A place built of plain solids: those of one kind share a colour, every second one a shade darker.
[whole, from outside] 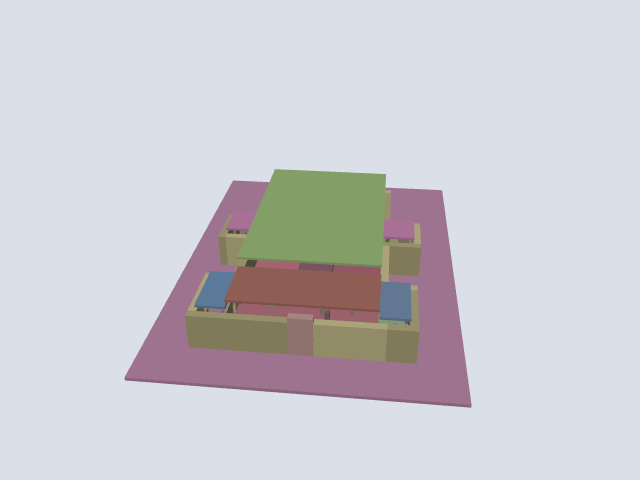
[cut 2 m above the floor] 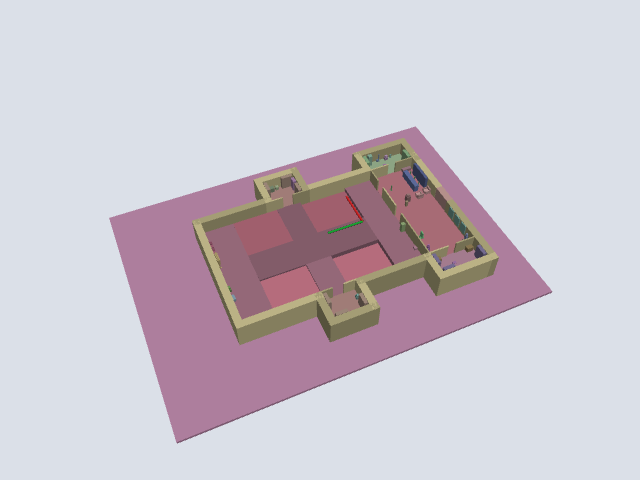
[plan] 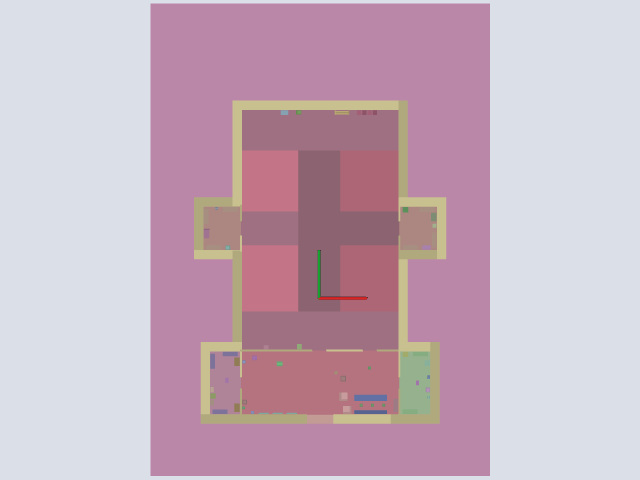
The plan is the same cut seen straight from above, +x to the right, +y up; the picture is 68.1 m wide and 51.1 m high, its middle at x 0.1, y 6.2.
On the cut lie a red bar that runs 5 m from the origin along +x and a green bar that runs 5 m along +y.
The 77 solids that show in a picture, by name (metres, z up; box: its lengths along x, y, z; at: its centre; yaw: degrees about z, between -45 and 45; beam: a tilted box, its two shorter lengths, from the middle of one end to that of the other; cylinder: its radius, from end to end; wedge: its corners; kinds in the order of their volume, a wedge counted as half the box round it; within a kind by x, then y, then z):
{
 "ground_under_all_1": {"box": [36.16, 50.3, 0.4], "at": [0.12, 6.22, -1.92]},
 "wall_1": {"box": [1.0, 6.6, 4.45], "at": [-12.81, 7.44, 0.46]},
 "wall_2": {"box": [1.0, 8.7, 4.45], "at": [-12.11, -9.01, 0.46]},
 "wall_3": {"box": [5.1, 1.0, 4.45], "at": [-10.76, 4.64, 0.46]},
 "wall_4": {"box": [5.1, 1.0, 4.45], "at": [-10.76, 10.24, 0.46]},
 "wall_5": {"box": [4.4, 1.0, 4.45], "at": [-10.4, -5.16, 0.46]},
 "wall_6": {"box": [5.2, 1.0, 4.45], "at": [-10.01, -12.86, 0.46]},
 "wall_7": {"box": [1.0, 10.75, 4.45], "at": [-8.71, -0.29, 0.46]},
 "wall_8": {"box": [1.0, 11.25, 4.45], "at": [-8.71, 15.42, 0.46]},
 "wall_9": {"box": [0.2, 2.95, 4.45], "at": [-8.3, -11.09, 0.46]},
 "wall_10": {"box": [0.2, 2.95, 4.45], "at": [-8.3, -6.93, 0.46]},
 "wall_11": {"box": [0.2, 1.61, 4.45], "at": [-8.3, 5.88, 0.46]},
 "wall_12": {"box": [0.2, 1.75, 4.45], "at": [-8.3, 9.07, 0.46]},
 "wall_13": {"box": [7.93, 1.0, 4.45], "at": [-5.24, -12.86, 0.46]},
 "wall_14": {"box": [7.68, 0.2, 4.45], "at": [-4.57, -5.56, 0.46]},
 "wall_15": {"box": [18.65, 1.0, 4.45], "at": [0.12, 20.54, 0.46]},
 "wall_16": {"box": [3.88, 0.2, 4.45], "at": [2.71, -5.56, 0.46]},
 "wall_17": {"box": [7.93, 1.0, 4.45], "at": [5.48, -12.86, 0.46]},
 "wall_18": {"box": [2.5, 0.2, 4.45], "at": [7.4, -5.56, 0.46]},
 "wall_19": {"box": [0.2, 2.95, 4.45], "at": [8.54, -11.09, 0.46]},
 "wall_20": {"box": [0.2, 2.95, 4.45], "at": [8.54, -6.93, 0.46]},
 "wall_21": {"box": [0.2, 1.75, 4.45], "at": [8.54, 5.81, 0.46]},
 "wall_22": {"box": [0.2, 1.61, 4.45], "at": [8.54, 9.0, 0.46]},
 "wall_23": {"box": [1.0, 10.75, 4.45], "at": [8.95, -0.29, 0.46]},
 "wall_24": {"box": [1.0, 11.25, 4.45], "at": [8.95, 15.42, 0.46]},
 "wall_25": {"box": [5.2, 1.0, 4.45], "at": [10.24, -12.86, 0.46]},
 "wall_26": {"box": [4.4, 1.0, 4.45], "at": [10.64, -5.16, 0.46]},
 "wall_27": {"box": [5.1, 1.0, 4.45], "at": [10.99, 4.64, 0.46]},
 "wall_28": {"box": [5.1, 1.0, 4.45], "at": [10.99, 10.24, 0.46]},
 "wall_29": {"box": [1.0, 8.7, 4.45], "at": [12.35, -9.01, 0.46]},
 "wall_30": {"box": [1.0, 6.6, 4.45], "at": [13.05, 7.44, 0.46]},
 "floor_gang_1": {"box": [6.1, 3.6, 1.77], "at": [-5.25, 7.44, -0.89]},
 "floor_gang_2": {"box": [4.45, 17.15, 1.77], "at": [0.02, 7.17, -0.89]},
 "floor_gang_3": {"box": [16.85, 4.15, 1.77], "at": [0.12, -3.48, -0.89]},
 "floor_gang_4": {"box": [16.85, 4.4, 1.77], "at": [0.12, 17.94, -0.89]},
 "floor_gang_5": {"box": [6.3, 3.6, 1.77], "at": [5.39, 7.44, -0.89]},
 "step_tier_1": {"box": [6.1, 7.05, 1.01], "at": [-5.25, 2.12, -1.26]},
 "step_tier_2": {"box": [6.1, 6.5, 1.53], "at": [-5.25, 12.49, -1.0]},
 "step_tier_3": {"box": [6.3, 7.05, 1.17], "at": [5.39, 2.12, -1.19]},
 "step_tier_4": {"box": [6.3, 6.5, 1.77], "at": [5.39, 12.49, -0.89]},
 "floor_foyer_1": {"box": [16.85, 6.9, 1.77], "at": [0.12, -9.01, -0.89]},
 "ceil_hall_1": {"box": [16.85, 25.7, 0.3], "at": [0.12, 7.29, 5.6]},
 "floor_side_1": {"box": [4.1, 4.8, 1.77], "at": [-10.36, 7.44, -0.89]},
 "floor_side_2": {"box": [4.1, 4.8, 1.77], "at": [10.6, 7.44, -0.89]},
 "floor_cloaks_1": {"box": [3.4, 6.9, 1.77], "at": [-10.01, -9.01, -0.89]},
 "floor_store_1": {"box": [3.4, 6.9, 1.77], "at": [10.24, -9.01, -0.89]},
 "ceil_foyer_1": {"box": [16.85, 6.9, 0.3], "at": [0.12, -9.01, 4.35]},
 "door_leaf_1": {"box": [2.8, 0.97, 5.04], "at": [0.12, -12.88, 0.75]},
 "ceil_side_1": {"box": [4.1, 4.8, 0.3], "at": [-10.36, 7.44, 3.4]},
 "ceil_side_2": {"box": [4.1, 4.8, 0.3], "at": [10.6, 7.44, 3.4]},
 "shelves_side_1": {"box": [0.5, 1.6, 2.0], "at": [-12.03, 8.69, 1.0]},
 "shelves_side_2": {"box": [1.6, 0.5, 2.0], "at": [-11.26, 5.42, 1.0]},
 "shelves_side_3": {"box": [1.6, 0.5, 2.0], "at": [-9.46, 9.46, 1.0]},
 "shelves_side_4": {"box": [1.6, 0.5, 2.0], "at": [9.7, 5.42, 1.0]},
 "shelves_side_5": {"box": [1.6, 0.5, 2.0], "at": [11.49, 9.46, 1.0]},
 "shelves_side_6": {"box": [0.5, 1.6, 2.0], "at": [12.27, 6.19, 1.0]},
 "ceil_cloaks_1": {"box": [3.4, 6.9, 0.3], "at": [-10.01, -9.01, 3.4]},
 "ceil_store_1": {"box": [3.4, 6.9, 0.3], "at": [10.24, -9.01, 3.4]},
 "bar_foyer_1": {"box": [3.5, 0.4, 2.1], "at": [5.5, -12.13, 1.05]},
 "bar_foyer_2": {"box": [3.5, 0.65, 1.1], "at": [5.5, -10.61, 0.55]},
 "shelves_cloaks_1": {"box": [0.5, 1.6, 2.0], "at": [-11.32, -6.71, 1.0]},
 "shelves_cloaks_2": {"box": [1.6, 0.5, 2.0], "at": [-10.55, -12.08, 1.0]},
 "shelves_cloaks_3": {"box": [1.6, 0.5, 2.0], "at": [-9.46, -5.94, 1.0]},
 "shelves_store_1": {"box": [1.6, 0.5, 2.0], "at": [9.7, -12.08, 1.0]},
 "shelves_store_2": {"box": [1.6, 0.5, 2.0], "at": [10.79, -5.94, 1.0]},
 "hamper_cloaks_1": {"box": [0.6, 0.9, 0.72], "at": [-8.73, -11.66, 0.36]},
 "hamper_cloaks_2": {"box": [0.6, 0.9, 0.72], "at": [-8.73, -6.76, 0.36]},
 "lockers_side_1": {"box": [0.9, 0.48, 1.8], "at": [11.45, 5.41, 0.9]},
 "poster_case_foyer_1": {"box": [1.1, 0.14, 1.6], "at": [-5.91, -12.26, 1.3]},
 "poster_case_foyer_2": {"box": [1.1, 0.14, 1.6], "at": [-4.41, -12.26, 1.3]},
 "poster_case_foyer_3": {"box": [1.1, 0.14, 1.6], "at": [-2.9, -12.26, 1.3]},
 "fridge_store_1": {"box": [0.6, 0.6, 1.8], "at": [11.52, -6.91, 0.9]},
 "seat_stack_1": {"box": [0.5, 0.56, 1.46], "at": [-2.1, -5.14, 0.72]},
 "hamper_side_1": {"box": [0.6, 0.9, 0.72], "at": [12.21, 8.64, 0.36]},
 "plinth_foyer_1": {"box": [0.6, 0.6, 1.0], "at": [2.57, -8.56, 0.5]},
 "bench_foyer_1": {"box": [0.5, 1.4, 0.46], "at": [8.16, -11.41, 0.22]},
 "trolley_side_1": {"box": [0.6, 1.0, 0.06], "at": [-11.97, 6.89, 0.2]}
}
